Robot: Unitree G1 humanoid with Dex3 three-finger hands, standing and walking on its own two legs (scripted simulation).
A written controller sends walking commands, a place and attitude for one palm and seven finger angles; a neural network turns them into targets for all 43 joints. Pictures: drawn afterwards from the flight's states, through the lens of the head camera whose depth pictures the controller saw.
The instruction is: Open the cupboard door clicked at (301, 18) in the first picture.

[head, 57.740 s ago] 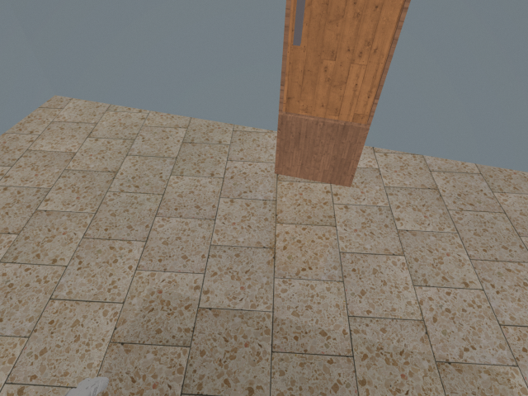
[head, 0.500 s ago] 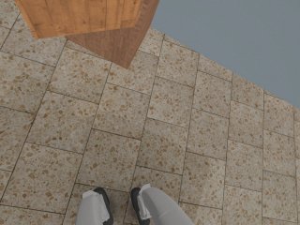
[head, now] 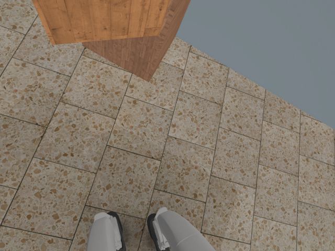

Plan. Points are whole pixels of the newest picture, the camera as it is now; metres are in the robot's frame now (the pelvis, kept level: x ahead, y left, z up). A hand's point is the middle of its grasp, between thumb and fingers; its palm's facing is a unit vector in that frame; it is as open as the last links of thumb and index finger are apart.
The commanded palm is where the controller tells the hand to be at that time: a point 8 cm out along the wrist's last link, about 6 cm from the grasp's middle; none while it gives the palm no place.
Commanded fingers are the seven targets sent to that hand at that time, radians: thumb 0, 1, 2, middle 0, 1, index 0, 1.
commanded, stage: move the hooked fingers beside the handle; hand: left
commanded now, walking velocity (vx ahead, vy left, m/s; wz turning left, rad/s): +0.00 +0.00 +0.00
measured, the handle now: out of the picture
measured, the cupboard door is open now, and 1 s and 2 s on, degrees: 42 42 42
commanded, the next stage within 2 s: none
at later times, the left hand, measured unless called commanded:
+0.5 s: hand out of the picture +0.65 +0.15 +0.13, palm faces +0.06 -1.00 +0.01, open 14.0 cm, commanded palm +0.69 +0.14 +0.13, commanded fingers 0.00 -0.50 0.30 -0.30 -1.20 -0.30 -1.20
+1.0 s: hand out of the picture +0.65 +0.17 +0.13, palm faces +0.06 -1.00 +0.02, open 14.0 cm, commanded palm +0.68 +0.12 +0.13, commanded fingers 0.00 -0.50 0.30 -0.30 -1.20 -0.30 -1.20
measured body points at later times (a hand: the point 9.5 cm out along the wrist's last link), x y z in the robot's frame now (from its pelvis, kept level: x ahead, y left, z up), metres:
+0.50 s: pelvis -0.03 +0.01 -0.02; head +0.21 +0.05 +0.36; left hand +0.64 +0.21 +0.13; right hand -0.20 -0.18 -0.04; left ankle +0.01 +0.07 -0.66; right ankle -0.06 -0.12 -0.66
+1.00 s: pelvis -0.03 +0.02 -0.02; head +0.20 +0.08 +0.36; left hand +0.64 +0.22 +0.14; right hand -0.20 -0.16 -0.04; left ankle +0.01 +0.07 -0.66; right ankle -0.06 -0.12 -0.66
